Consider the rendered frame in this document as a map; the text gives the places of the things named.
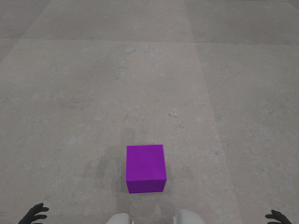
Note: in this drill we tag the robot thigh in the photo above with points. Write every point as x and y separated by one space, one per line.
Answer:
187 217
121 219

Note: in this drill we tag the carton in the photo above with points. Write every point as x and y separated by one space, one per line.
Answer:
145 169

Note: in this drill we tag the left robot thigh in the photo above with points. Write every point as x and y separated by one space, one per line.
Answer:
121 219

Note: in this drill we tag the left robot hand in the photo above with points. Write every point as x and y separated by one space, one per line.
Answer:
31 215

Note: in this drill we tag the right robot thigh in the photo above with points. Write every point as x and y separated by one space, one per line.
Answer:
187 217

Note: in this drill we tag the right robot hand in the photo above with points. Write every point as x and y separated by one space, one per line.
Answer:
277 216

